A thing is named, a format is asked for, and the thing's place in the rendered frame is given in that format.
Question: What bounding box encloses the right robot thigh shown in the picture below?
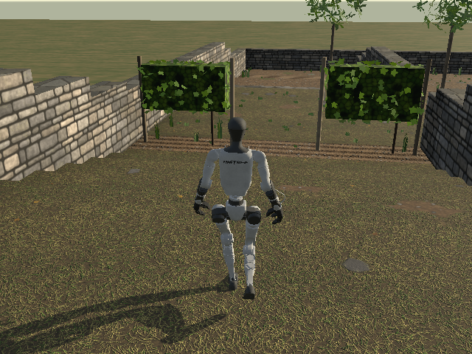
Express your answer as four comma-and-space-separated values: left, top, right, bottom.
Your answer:
243, 206, 261, 256

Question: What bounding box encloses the robot left forearm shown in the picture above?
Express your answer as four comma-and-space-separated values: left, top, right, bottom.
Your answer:
195, 177, 208, 204

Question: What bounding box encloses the robot right forearm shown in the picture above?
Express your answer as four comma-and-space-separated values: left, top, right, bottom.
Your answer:
265, 180, 282, 211

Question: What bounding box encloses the robot left upper arm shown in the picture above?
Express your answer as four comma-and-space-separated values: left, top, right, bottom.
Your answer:
200, 148, 221, 189

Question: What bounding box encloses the left robot hand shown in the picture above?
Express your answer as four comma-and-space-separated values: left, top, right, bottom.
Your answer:
193, 201, 211, 215

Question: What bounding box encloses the robot head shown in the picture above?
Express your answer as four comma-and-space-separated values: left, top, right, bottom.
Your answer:
224, 117, 249, 153

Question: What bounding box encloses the robot right upper arm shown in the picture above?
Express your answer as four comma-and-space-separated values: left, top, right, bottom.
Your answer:
252, 150, 272, 192

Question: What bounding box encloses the right robot hand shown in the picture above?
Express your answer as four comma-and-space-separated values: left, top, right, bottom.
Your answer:
266, 207, 283, 224

